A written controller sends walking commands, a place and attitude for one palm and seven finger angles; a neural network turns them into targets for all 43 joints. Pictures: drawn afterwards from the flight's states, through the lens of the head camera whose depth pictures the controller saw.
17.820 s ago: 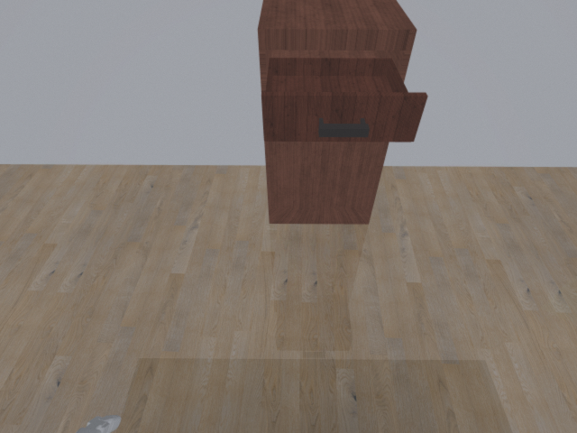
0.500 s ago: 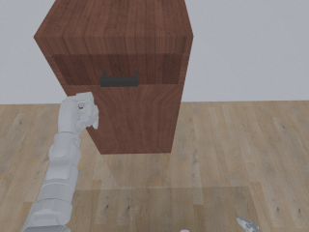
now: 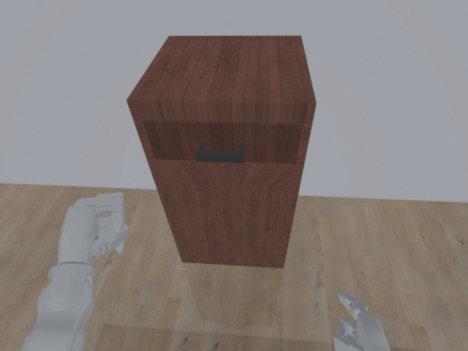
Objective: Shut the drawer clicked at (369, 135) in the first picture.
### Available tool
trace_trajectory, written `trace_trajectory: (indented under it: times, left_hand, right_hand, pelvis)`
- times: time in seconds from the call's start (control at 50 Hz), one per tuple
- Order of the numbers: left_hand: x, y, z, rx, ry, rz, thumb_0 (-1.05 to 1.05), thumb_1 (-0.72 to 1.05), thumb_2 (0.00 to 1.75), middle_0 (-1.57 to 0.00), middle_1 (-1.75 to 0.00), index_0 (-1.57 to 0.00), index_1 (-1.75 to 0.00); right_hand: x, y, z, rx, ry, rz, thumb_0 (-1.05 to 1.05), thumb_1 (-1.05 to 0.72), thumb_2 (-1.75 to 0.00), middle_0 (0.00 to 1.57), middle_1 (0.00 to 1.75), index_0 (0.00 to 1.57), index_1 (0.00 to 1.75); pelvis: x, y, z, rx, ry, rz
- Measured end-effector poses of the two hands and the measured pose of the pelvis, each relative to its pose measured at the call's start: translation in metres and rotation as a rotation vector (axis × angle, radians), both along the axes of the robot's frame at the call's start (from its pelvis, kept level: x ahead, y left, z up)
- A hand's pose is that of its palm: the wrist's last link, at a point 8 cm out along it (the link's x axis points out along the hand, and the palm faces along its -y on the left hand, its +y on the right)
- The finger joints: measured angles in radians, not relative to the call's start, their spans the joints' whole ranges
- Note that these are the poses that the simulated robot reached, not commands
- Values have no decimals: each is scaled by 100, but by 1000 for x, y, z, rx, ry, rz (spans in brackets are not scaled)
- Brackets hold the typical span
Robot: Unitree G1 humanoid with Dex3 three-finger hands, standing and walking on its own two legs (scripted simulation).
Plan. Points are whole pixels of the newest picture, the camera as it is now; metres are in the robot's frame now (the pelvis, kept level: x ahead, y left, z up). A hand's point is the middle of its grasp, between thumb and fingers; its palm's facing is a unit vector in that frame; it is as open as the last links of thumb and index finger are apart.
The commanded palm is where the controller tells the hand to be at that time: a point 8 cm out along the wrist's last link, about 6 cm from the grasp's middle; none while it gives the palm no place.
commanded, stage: draw the hand back to the body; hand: left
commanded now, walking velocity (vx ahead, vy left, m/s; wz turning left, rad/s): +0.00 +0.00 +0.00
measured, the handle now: (221, 150) +0.62 +0.11 -0.03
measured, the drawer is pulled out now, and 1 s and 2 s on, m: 0.00 0.00 0.00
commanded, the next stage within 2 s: step back with the hand held close in 0.46 s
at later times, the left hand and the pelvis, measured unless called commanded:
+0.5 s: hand (62, 261) +0.18 +0.24 +0.16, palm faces +0.42 -0.82 -0.38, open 3.2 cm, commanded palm +0.13 +0.28 +0.18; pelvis +0.00 -0.01 +0.00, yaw +0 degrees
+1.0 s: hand (53, 271) +0.17 +0.24 +0.16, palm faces +0.30 -0.80 -0.52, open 3.2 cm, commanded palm +0.11 +0.28 +0.18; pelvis -0.03 +0.00 +0.00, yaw -1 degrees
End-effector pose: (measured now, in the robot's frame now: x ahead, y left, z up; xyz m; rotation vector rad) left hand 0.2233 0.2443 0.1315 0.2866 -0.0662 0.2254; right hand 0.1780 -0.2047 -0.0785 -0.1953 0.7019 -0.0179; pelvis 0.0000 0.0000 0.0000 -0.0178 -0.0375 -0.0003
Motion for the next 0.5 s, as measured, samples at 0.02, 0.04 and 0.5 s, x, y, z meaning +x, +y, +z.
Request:
trace_trajectory:
  times: [0.02, 0.04, 0.5]
  left_hand:
    - [-5, 2, 3, 6, -4, 6, 1, 89, 90, -140, -160, -140, -160]
    - [-11, 4, 5, 14, -9, 14, 1, 89, 90, -140, -160, -140, -160]
    - [-87, 28, 46, 156, -99, 180, 1, 89, 90, -141, -160, -141, -160]
  right_hand:
    - [-1, 0, 0, -1, 0, 2, 1, -90, -90, 20, 30, 20, 30]
    - [-1, 0, 0, -3, 0, 3, 1, -90, -90, 20, 30, 20, 30]
    - [0, -15, 3, -38, -50, 16, 1, -91, -90, 20, 30, 20, 30]
  pelvis:
    - [0, 0, 1, 0, -5, 0]
    - [1, 0, 1, 0, -9, -1]
    - [0, -5, 1, 0, -40, 6]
